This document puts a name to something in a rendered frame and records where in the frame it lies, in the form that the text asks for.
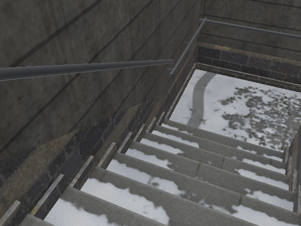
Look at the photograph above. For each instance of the stairs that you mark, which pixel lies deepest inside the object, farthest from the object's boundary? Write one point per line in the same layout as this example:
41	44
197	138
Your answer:
181	175

